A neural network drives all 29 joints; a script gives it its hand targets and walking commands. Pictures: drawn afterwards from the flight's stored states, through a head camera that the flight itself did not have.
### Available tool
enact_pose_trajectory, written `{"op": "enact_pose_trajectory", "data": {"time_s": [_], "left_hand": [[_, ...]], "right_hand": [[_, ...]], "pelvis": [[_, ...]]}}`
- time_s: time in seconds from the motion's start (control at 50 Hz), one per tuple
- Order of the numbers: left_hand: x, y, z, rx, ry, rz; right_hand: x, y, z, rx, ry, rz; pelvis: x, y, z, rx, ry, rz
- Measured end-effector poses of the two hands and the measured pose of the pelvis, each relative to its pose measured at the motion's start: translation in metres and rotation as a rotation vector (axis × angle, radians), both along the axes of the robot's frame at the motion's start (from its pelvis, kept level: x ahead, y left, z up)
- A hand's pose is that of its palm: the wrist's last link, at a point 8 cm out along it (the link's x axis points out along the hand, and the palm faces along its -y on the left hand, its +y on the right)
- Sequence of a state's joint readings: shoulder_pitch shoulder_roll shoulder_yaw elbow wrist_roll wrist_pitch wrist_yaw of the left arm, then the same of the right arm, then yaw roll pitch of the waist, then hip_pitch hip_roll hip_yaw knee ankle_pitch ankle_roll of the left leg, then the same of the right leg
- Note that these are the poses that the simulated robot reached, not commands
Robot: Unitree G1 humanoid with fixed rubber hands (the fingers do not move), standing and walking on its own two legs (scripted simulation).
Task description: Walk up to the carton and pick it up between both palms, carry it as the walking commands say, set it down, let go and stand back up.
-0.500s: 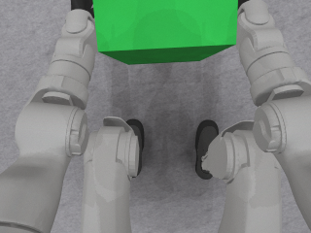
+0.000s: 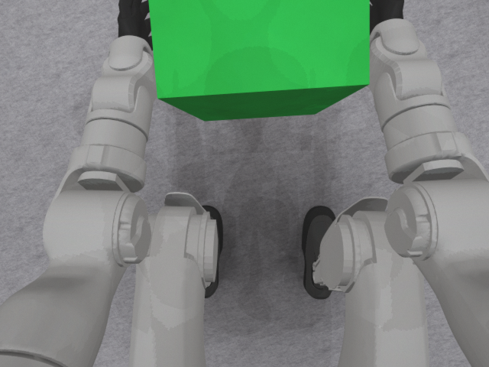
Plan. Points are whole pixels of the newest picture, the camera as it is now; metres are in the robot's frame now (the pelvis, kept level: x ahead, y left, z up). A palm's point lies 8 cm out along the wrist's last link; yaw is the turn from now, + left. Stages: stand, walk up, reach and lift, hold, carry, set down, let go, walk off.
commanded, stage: reach and lift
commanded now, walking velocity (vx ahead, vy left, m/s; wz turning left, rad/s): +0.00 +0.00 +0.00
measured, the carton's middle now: (257, 49) +0.53 +0.03 -0.20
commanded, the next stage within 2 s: none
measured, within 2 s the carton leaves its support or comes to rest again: neither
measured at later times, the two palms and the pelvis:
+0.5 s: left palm (104, 19) +0.52 +0.19 -0.06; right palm (411, 7) +0.53 -0.13 -0.06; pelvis +0.00 +0.00 +0.05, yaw +1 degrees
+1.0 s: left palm (65, 7) +0.50 +0.19 +0.01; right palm out of the picture +0.52 -0.13 +0.01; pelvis +0.01 +0.00 +0.10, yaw +1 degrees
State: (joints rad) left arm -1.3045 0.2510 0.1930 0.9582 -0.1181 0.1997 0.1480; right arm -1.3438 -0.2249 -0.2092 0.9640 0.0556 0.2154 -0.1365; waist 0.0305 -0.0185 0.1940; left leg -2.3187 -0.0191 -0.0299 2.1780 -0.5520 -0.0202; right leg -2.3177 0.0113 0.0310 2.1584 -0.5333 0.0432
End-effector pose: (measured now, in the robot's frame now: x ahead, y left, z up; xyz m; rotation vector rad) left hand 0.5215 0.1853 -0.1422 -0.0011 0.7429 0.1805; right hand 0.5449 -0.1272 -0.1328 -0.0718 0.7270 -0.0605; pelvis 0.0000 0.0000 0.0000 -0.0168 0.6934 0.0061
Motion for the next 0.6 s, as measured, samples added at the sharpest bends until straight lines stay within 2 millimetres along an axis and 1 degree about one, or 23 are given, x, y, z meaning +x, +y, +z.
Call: {"op": "enact_pose_trajectory", "data": {"time_s": [0.14,0.24,0.34,0.42,0.6], "left_hand": [[-0.001,0.000,0.029,-0.001,-0.013,0.003],[-0.003,0.004,0.051,-0.001,-0.027,0.012],[-0.004,0.006,0.069,-0.003,-0.035,0.015],[-0.005,0.005,0.077,-0.007,-0.035,0.013],[-0.008,0.002,0.088,-0.015,-0.031,0.010]], "right_hand": [[-0.006,0.000,0.025,0.023,-0.013,-0.023],[-0.007,0.003,0.044,0.039,-0.026,-0.026],[-0.007,0.005,0.060,0.050,-0.034,-0.026],[-0.008,0.004,0.068,0.055,-0.032,-0.029],[-0.013,0.000,0.079,0.060,-0.028,-0.036]], "pelvis": [[0.004,-0.001,0.015,0.000,0.034,0.003],[0.004,-0.003,0.026,0.004,0.056,0.005],[0.003,-0.004,0.037,0.006,0.077,0.006],[0.003,-0.005,0.044,0.006,0.092,0.006],[0.005,-0.004,0.055,0.005,0.111,0.002]]}}
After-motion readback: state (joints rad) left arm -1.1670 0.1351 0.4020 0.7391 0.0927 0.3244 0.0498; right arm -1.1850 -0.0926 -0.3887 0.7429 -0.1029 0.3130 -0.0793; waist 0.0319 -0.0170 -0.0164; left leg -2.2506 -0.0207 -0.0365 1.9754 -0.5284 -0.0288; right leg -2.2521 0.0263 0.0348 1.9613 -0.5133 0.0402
